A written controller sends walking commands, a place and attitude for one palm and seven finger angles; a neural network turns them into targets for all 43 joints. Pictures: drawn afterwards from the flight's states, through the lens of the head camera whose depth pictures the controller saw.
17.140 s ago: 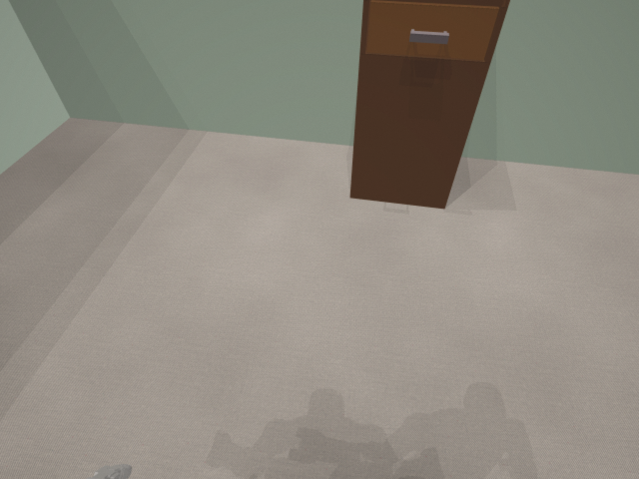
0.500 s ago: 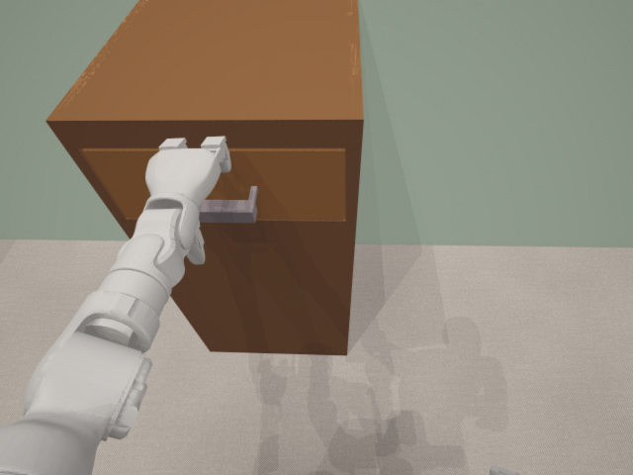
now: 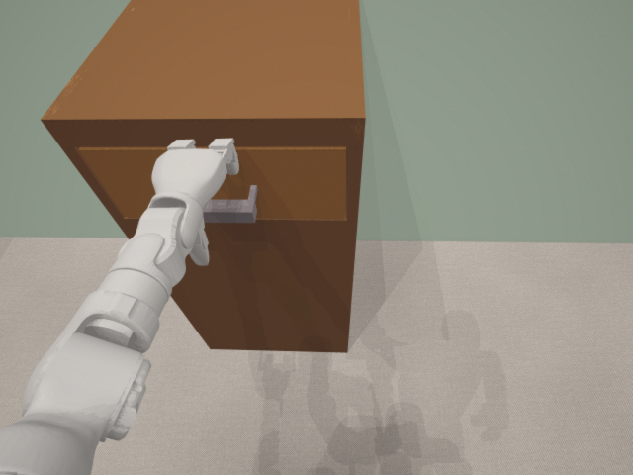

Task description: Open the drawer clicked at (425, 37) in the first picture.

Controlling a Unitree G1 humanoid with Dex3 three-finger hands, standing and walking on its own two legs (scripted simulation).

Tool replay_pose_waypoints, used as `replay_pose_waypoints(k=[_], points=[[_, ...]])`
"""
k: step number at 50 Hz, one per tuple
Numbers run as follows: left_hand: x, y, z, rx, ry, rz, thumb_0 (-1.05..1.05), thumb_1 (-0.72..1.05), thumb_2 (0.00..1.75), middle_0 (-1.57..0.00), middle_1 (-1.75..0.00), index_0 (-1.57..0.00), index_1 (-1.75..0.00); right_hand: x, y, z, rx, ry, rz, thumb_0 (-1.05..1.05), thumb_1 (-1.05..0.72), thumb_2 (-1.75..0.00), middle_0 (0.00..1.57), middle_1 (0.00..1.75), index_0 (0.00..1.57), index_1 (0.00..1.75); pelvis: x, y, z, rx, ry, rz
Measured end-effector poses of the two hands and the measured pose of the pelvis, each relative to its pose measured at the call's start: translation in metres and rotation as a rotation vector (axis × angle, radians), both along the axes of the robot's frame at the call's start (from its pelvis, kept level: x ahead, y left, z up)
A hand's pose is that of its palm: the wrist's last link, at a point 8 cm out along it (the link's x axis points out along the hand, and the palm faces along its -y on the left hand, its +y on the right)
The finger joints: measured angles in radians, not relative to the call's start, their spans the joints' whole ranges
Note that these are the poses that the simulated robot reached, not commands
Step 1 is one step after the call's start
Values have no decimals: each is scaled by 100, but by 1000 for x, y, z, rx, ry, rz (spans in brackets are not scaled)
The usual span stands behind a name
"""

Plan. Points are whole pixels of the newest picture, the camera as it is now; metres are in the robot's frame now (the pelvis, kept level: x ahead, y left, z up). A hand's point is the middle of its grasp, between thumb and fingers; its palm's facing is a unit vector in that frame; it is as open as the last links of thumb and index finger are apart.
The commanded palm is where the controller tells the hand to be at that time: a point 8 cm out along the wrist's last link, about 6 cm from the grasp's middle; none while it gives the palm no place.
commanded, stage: move the hooked fingers above the handle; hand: left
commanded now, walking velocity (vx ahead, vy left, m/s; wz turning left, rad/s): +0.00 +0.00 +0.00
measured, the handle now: (218, 200) +0.52 +0.16 +0.01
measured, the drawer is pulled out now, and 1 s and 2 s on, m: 0.00 0.00 0.00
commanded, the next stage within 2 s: lower the fingers behind the handle in 1.32 s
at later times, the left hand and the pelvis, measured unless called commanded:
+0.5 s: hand (204, 208) +0.45 +0.16 +0.07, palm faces -0.03 -0.05 -1.00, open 13.8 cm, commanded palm +0.44 +0.17 +0.13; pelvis +0.00 +0.00 +0.00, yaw +1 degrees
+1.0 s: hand (207, 204) +0.46 +0.15 +0.08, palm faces +0.04 -0.03 -1.00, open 13.8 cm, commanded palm +0.43 +0.16 +0.14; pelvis +0.00 +0.01 +0.00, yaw +0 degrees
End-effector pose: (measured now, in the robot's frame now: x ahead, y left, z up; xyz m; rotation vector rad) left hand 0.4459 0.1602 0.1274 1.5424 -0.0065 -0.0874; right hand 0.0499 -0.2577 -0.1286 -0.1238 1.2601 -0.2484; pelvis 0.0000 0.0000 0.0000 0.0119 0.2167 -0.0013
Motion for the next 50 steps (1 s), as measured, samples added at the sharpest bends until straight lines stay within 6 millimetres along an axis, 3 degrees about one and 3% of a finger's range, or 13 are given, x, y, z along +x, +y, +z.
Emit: replay_pose_waypoints(k=[6,16,24,28,34,41,45,50], points=[[-4,-12,1,-37,-47,-65,0,-49,30,-32,-120,-32,-120,10,2,1,-2,-27,8,0,-90,-89,20,30,20,30,2,1,0,2,-3,-11],[-5,24,-2,10,-5,66,0,-49,30,-32,-120,-32,-120,28,2,6,-8,-70,23,0,-90,-89,20,30,20,30,1,0,0,0,-4,-5],[-13,3,-3,-27,-14,-71,0,-49,30,-32,-120,-32,-120,34,2,7,-27,-64,55,0,-90,-89,20,30,20,30,1,3,-1,-4,-11,16],[-4,0,0,-23,-67,-59,0,-49,30,-32,-120,-32,-120,32,5,5,-22,-69,45,0,-90,-89,20,30,20,30,0,5,-3,-3,3,6],[6,11,4,-10,-58,36,0,-49,30,-32,-120,-32,-121,19,10,1,4,-44,14,0,-90,-89,20,30,20,30,1,7,-2,-3,12,-12],[-6,0,-2,-18,-5,-32,0,-49,30,-32,-120,-32,-121,8,13,0,15,-9,8,0,-90,-89,20,30,20,30,3,8,0,-5,-5,-7],[-14,-9,-3,-29,-39,-86,0,-49,30,-32,-120,-32,-121,9,12,-1,14,-13,14,0,-90,-89,20,30,20,30,2,8,-1,-4,-11,-5],[-13,-6,3,-7,-96,-42,0,-49,30,-32,-120,-32,-121,15,12,-2,22,-37,19,0,-90,-89,20,30,20,30,-1,7,-1,-1,-13,-8]])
